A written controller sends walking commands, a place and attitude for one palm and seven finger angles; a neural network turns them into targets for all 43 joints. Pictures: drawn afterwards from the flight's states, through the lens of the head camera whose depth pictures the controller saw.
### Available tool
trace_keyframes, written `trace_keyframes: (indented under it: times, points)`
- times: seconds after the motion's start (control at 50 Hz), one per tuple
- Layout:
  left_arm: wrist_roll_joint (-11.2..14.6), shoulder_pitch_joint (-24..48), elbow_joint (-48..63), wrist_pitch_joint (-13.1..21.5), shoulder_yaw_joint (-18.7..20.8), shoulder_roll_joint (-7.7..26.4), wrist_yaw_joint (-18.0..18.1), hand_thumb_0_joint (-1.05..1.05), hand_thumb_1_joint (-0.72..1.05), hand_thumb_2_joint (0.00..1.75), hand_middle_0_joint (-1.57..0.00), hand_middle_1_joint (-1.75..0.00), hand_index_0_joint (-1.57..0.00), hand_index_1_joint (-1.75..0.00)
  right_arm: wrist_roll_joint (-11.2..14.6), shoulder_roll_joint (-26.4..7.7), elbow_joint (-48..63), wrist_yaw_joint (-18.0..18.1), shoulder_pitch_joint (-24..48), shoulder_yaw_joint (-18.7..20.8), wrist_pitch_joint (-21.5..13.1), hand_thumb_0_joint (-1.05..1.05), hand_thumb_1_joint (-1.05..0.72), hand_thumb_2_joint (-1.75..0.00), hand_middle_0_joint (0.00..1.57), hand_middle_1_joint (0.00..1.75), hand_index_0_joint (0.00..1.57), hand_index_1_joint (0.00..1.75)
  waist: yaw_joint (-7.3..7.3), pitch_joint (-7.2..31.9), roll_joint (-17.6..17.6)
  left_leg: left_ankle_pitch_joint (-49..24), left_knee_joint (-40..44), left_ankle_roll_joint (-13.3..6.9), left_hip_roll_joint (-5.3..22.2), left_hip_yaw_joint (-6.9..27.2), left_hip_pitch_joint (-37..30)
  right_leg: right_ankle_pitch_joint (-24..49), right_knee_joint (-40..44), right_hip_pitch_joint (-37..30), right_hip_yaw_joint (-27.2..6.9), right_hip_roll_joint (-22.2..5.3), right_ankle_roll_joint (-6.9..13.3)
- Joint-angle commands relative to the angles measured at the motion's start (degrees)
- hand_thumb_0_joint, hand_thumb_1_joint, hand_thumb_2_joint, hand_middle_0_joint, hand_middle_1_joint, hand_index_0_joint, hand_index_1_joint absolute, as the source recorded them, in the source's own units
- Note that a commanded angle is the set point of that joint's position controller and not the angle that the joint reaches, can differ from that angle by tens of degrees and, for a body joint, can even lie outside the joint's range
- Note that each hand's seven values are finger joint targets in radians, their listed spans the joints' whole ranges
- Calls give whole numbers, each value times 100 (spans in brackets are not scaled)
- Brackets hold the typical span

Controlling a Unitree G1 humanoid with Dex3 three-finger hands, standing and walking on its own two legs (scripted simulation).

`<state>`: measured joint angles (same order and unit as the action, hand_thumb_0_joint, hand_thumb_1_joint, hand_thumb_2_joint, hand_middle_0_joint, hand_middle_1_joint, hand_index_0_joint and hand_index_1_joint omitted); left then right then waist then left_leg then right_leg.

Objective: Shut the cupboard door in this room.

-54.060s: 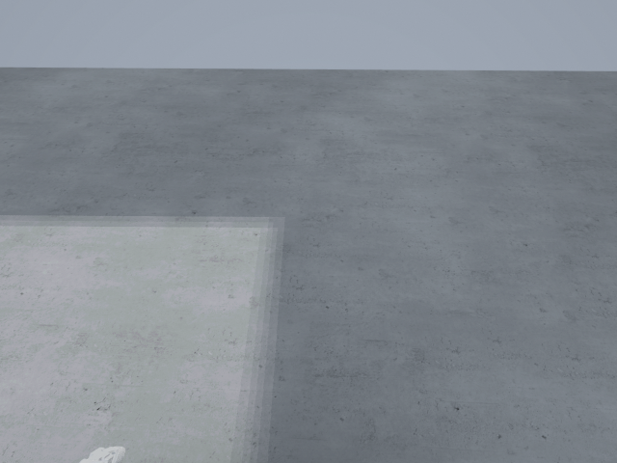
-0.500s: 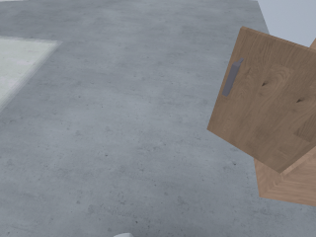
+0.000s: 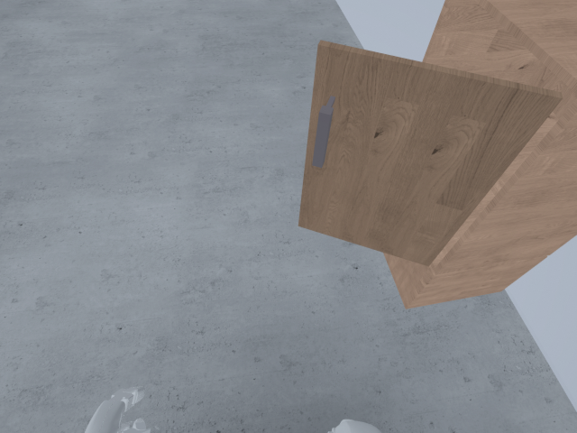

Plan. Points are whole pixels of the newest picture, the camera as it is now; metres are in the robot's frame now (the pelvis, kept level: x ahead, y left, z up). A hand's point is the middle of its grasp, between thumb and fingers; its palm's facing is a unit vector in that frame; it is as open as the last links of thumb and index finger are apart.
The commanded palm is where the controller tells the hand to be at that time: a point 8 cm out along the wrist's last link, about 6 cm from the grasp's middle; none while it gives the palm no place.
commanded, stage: turn to face it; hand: left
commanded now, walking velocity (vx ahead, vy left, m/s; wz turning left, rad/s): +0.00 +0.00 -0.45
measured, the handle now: (324, 132) +0.68 -0.04 -0.03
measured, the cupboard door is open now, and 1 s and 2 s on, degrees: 60 60 60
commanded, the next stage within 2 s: take the last steps up to it in 0.42 s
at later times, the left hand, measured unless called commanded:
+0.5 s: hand out of the picture +0.13 +0.20 -0.18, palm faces -0.17 -0.97 -0.18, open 7.4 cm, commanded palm none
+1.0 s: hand out of the picture +0.13 +0.17 -0.19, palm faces -0.23 -0.96 -0.14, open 7.4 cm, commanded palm none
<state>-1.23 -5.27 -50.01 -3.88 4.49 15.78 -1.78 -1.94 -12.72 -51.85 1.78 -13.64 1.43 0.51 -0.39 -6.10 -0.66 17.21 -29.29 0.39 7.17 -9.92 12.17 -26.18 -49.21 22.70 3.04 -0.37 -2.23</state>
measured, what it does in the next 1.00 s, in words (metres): steps on the spot, turning right: right foot, then left foot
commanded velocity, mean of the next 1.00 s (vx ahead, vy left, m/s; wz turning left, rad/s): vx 0.12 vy -0.03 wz -0.20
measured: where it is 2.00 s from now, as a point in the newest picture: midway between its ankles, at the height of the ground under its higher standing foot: (307, 429)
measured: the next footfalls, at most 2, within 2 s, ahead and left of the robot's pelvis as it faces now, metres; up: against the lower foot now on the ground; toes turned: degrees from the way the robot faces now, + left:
right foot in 0.08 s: +0.04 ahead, -0.13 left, +0.00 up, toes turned -7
left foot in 0.40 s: +0.09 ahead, +0.12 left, +0.00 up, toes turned -5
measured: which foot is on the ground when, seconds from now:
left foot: down 0.00-0.08, up 0.10-0.38, down 0.40-0.72, up 0.74-0.98, down 1.00-1.00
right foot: up 0.00-0.06, down 0.08-0.40, up 0.42-0.70, down 0.72-1.00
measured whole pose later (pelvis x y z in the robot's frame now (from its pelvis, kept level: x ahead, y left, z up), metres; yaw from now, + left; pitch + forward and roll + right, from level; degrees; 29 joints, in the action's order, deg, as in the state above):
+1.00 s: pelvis +0.10 -0.01 -0.01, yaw -16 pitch +1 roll -2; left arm -1.4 -19.0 -61.1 0.4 2.7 10.1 -0.5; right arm -1.7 -11.6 -56.4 0.0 -14.7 2.3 -1.6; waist -0.4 -2.1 1.0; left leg 14.5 -34.5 0.2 3.7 -5.6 20.8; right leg -23.5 -28.3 5.0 2.0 0.4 0.3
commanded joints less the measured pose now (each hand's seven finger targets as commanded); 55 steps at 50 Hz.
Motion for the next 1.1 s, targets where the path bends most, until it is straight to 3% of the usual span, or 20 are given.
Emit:
trace_keyframes:
  times: [0.0,0.04,0.06,0.08,0.16,0.34,0.38,0.44,0.52,0.64,0.68,0.7,0.72,0.76,0.82,0.94,0.96,0.98,1.0,1.08]
  points:
    - [17,-69,441,150,31,255,-13,0,90,90,-20,-30,-20,-30,37,-1280,239,2,-266,352,-19,0,-90,-90,20,30,20,30,-77,856,-1098,-3524,179,-481,1208,537,-644,769,1421,-667,233,131,154]
    - [-17,-805,255,215,120,655,51,0,90,90,-20,-30,-20,-30,110,-1138,326,-57,-53,350,-2,0,-90,-90,20,30,20,30,333,1018,-239,-1894,-845,-8,846,146,465,2410,2623,-2171,-399,-401,381]
    - [-70,-1077,168,263,236,1275,141,0,90,90,-20,-30,-20,-30,148,-657,562,-82,132,253,20,0,-90,-90,20,30,20,30,452,1029,1568,1296,-2086,363,-97,-307,1926,3936,2937,-2856,-2208,-1876,971]
    - [20,-1313,111,266,224,1454,184,0,90,90,-20,-30,-20,-30,149,-787,647,-38,294,213,115,0,-90,-90,20,30,20,30,594,981,1332,2040,-3099,338,-253,463,1984,4379,2959,-2237,-2555,-2346,1554]
    - [-10,-272,385,258,123,859,311,0,90,90,-20,-30,-20,-30,127,-683,343,-45,101,208,130,0,-90,-90,20,30,20,30,25,899,1016,945,-3532,391,-97,954,1909,3781,2768,-1612,-1569,-1451,1366]
    - [33,-225,216,210,124,669,247,0,90,90,-20,-30,-20,-30,142,-552,11,-22,-646,169,-13,0,-90,-90,20,30,20,30,-252,886,670,-653,326,221,-382,792,-320,2443,2215,-437,-1496,-817,758]
    - [89,-506,303,151,27,137,184,0,90,90,-20,-30,-20,-30,22,-1352,79,34,-697,296,-70,0,-90,-90,20,30,20,30,-181,806,-1545,-1182,1252,-740,1555,2841,-391,-104,655,363,-391,270,157]
    - [3,-296,217,123,96,282,128,0,90,90,-20,-30,-20,-30,-17,-1106,120,87,-318,230,-86,0,-90,-90,20,30,20,30,-78,450,-1167,-1691,1357,-1085,1488,2530,180,-483,-1305,552,-634,25,133]
    - [35,-392,26,140,-4,13,76,0,90,90,-20,-30,-20,-30,-9,-886,13,99,-252,175,-77,0,-90,-90,20,30,20,30,-79,747,-956,-2761,930,-861,993,1361,-458,-184,-120,141,-197,3,63]
    - [-21,-736,-202,204,-16,-45,-20,0,90,90,-20,-30,-20,-30,17,-1100,-241,31,-342,328,-27,0,-90,-90,20,30,20,30,-28,676,-745,394,945,-640,1022,1389,82,667,2043,-1099,221,221,244]
    - [-58,-1197,-378,298,80,322,22,0,90,90,-20,-30,-20,-30,73,-785,-210,-11,-272,278,-57,0,-90,-90,20,30,20,30,181,572,252,1189,-83,-225,371,733,1280,152,3228,-2249,-774,-426,579]
    - [-81,-1526,-487,338,164,786,85,0,90,90,-20,-30,-20,-30,110,-387,-14,-61,-7,175,-100,0,-90,-90,20,30,20,30,385,390,1507,1634,-1305,83,-406,28,2341,-452,3888,-2623,-2400,-1528,1142]
    - [-31,-1821,-543,333,175,912,119,0,90,90,-20,-30,-20,-30,51,-470,227,-113,576,154,-85,0,-90,-90,20,30,20,30,621,61,1088,1873,-2312,63,-433,383,2629,-291,4113,-2236,-2784,-2010,1565]
    - [-23,-1496,-596,456,113,540,217,0,90,90,-20,-30,-20,-30,56,-536,89,-91,493,218,-106,0,-90,-90,20,30,20,30,322,-118,1378,1239,-3084,61,-187,878,2988,573,3892,-2209,-2589,-1794,1768]
    - [-48,-1090,-562,564,34,332,230,0,90,90,-20,-30,-20,-30,50,-296,-103,-191,181,192,-126,0,-90,-90,20,30,20,30,-21,50,842,729,-2562,111,-142,690,2126,1663,3646,-1658,-1337,-1388,1494]
    - [36,-983,-761,546,31,322,176,0,90,90,-20,-30,-20,-30,42,-326,-456,-161,-792,162,-291,0,-90,-90,20,30,20,30,-398,396,269,-642,50,63,-515,330,-553,1361,2554,-617,-694,-760,994]
    - [48,-1119,-737,523,-15,66,145,0,90,90,-20,-30,-20,-30,-16,-721,-617,-114,-1354,243,-352,0,-90,-90,20,30,20,30,-556,662,-752,-554,499,-202,226,1455,-1325,900,1335,5,-418,-264,729]
    - [81,-1276,-624,516,-75,-191,118,0,90,90,-20,-30,-20,-30,-101,-1320,-701,-41,-1931,363,-360,0,-90,-90,20,30,20,30,-661,948,-1881,-415,1232,-874,1693,3412,-1874,-630,-277,918,173,317,459]
    - [2,-958,-489,505,-78,1,125,0,90,90,-20,-30,-20,-30,-70,-1352,-705,13,-1964,348,-308,0,-90,-90,20,30,20,30,-701,834,-1306,-31,1570,-1187,2010,3795,-1440,-937,-1249,1136,-329,207,525]
    - [-21,-689,-545,454,-50,-194,37,0,90,90,-20,-30,-20,-30,-32,-674,-455,63,-904,152,-363,0,-90,-90,20,30,20,30,-162,141,-629,-864,1726,-1021,1405,2293,-163,251,-1350,1000,-480,-400,357]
